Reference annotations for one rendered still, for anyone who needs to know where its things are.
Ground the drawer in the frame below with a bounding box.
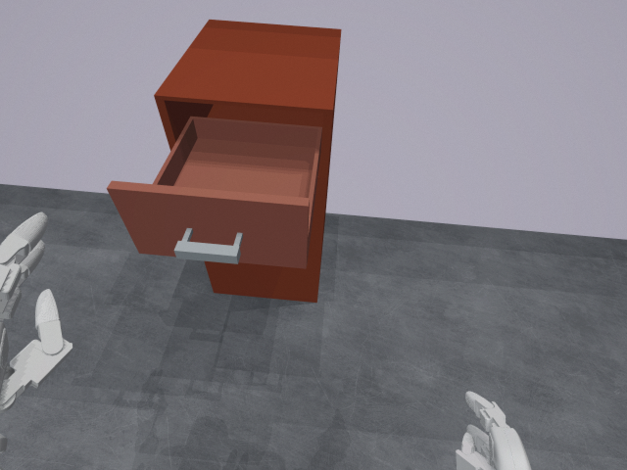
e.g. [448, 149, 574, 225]
[107, 117, 322, 269]

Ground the handle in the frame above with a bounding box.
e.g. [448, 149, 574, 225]
[174, 228, 243, 264]

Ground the left robot hand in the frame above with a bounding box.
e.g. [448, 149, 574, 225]
[0, 212, 72, 413]

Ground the cabinet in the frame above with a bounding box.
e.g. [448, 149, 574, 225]
[154, 20, 341, 303]

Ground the right robot hand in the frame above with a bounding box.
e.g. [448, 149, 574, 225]
[456, 391, 531, 470]

